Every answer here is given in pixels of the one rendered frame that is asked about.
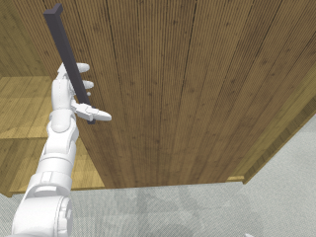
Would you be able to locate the left robot hand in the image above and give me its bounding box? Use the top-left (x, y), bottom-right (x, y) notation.
top-left (51, 62), bottom-right (112, 121)

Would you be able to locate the handle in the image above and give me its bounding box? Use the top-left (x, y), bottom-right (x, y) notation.
top-left (43, 3), bottom-right (96, 124)

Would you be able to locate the robot left upper arm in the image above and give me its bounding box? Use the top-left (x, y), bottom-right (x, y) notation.
top-left (5, 196), bottom-right (73, 237)

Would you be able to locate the robot left forearm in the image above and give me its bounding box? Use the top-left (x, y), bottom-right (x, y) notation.
top-left (11, 109), bottom-right (79, 235)

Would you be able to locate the wardrobe door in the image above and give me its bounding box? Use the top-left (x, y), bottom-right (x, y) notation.
top-left (229, 62), bottom-right (316, 177)
top-left (11, 0), bottom-right (316, 190)

